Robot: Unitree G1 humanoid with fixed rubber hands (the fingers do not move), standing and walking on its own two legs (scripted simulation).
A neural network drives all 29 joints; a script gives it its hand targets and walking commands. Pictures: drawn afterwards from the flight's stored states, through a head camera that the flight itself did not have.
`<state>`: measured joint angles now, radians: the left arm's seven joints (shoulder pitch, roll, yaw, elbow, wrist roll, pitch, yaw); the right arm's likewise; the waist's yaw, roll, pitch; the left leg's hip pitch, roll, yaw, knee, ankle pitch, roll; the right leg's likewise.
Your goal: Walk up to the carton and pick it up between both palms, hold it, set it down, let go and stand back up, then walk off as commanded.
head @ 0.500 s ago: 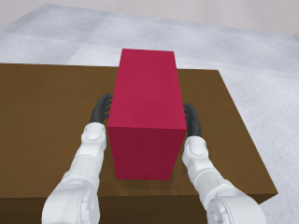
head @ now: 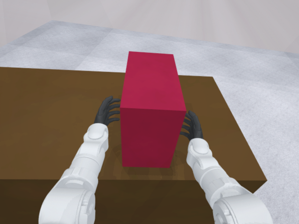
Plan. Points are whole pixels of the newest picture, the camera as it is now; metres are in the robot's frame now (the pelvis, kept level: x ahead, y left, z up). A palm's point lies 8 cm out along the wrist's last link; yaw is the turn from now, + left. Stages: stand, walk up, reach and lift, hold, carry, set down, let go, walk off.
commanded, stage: set down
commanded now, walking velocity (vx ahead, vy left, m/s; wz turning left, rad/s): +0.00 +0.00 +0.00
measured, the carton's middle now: (148, 108) +0.52 +0.01 +0.03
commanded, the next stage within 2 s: none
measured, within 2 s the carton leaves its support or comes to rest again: neither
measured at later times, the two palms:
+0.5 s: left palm (99, 148) +0.35 +0.16 +0.01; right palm (198, 161) +0.32 -0.14 +0.01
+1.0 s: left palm (82, 179) +0.26 +0.19 +0.00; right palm (219, 191) +0.23 -0.17 +0.00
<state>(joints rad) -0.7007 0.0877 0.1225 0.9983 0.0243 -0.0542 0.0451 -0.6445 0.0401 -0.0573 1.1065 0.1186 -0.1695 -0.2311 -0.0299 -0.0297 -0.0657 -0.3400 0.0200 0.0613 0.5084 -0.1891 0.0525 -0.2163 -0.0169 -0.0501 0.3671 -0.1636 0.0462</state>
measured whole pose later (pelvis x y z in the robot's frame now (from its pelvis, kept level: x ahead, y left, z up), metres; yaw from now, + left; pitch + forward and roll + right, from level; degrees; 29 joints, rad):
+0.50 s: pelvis +0.02 -0.02 +0.00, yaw +0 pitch -1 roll -2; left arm -0.41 0.13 0.07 0.77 -0.05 0.02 -0.06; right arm -0.30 0.04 0.09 0.82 0.15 -0.16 -0.28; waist 0.00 -0.05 0.01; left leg -0.26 0.02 0.07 0.46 -0.19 0.04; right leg -0.16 -0.02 -0.04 0.38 -0.20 0.03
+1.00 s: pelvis +0.01 -0.02 +0.00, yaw +0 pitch -3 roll -1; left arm 0.01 0.18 0.09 0.31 -0.08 0.07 -0.13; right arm 0.16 0.04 0.10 0.33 0.11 -0.16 -0.32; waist 0.02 -0.05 0.07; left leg -0.20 0.02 0.07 0.43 -0.17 0.03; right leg -0.12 -0.01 -0.04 0.37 -0.19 0.02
